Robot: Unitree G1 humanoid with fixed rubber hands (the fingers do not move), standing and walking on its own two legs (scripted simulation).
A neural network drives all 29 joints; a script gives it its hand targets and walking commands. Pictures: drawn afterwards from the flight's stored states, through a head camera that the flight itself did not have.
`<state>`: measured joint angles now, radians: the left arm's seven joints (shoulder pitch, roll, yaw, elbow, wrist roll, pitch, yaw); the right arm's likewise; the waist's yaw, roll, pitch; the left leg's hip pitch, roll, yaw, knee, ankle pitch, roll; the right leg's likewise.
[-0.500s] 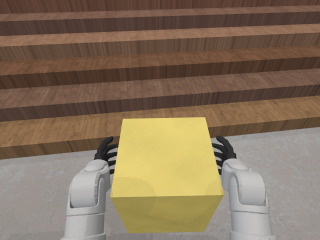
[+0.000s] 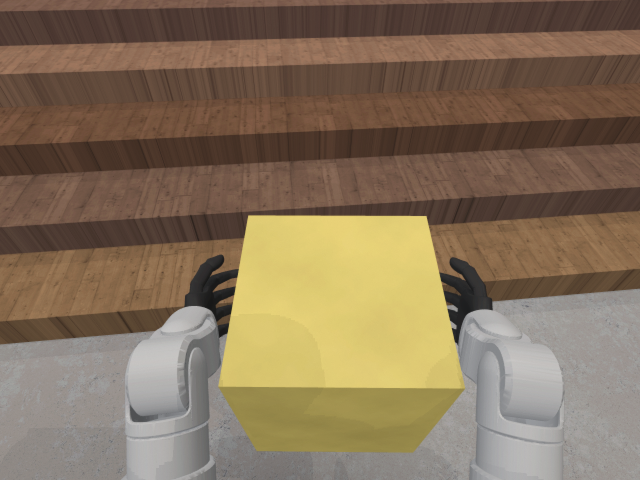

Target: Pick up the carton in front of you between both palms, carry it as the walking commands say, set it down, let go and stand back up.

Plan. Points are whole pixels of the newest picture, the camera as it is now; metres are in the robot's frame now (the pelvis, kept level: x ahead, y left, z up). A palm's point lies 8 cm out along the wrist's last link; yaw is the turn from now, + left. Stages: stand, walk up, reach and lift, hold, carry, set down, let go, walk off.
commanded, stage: carry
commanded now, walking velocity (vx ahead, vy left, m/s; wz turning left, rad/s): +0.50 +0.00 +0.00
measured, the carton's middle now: (335, 341) +0.28 +0.01 +0.03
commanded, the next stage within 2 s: none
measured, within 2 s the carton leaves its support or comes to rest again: neither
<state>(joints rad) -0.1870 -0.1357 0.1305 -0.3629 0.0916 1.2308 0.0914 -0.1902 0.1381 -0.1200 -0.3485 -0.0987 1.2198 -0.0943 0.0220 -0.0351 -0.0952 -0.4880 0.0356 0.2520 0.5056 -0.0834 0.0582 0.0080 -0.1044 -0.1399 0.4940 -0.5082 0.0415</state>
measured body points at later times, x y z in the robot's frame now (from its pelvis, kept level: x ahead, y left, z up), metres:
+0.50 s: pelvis +0.33 -0.01 -0.01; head +0.34 -0.01 +0.44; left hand +0.64 +0.15 +0.13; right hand +0.65 -0.15 +0.13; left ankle +0.12 +0.08 -0.71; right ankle +0.46 -0.08 -0.72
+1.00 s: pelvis +0.64 +0.01 +0.01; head +0.71 +0.01 +0.45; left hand +1.05 +0.15 +0.15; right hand +1.04 -0.15 +0.15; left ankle +0.64 +0.09 -0.73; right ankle +0.49 -0.08 -0.64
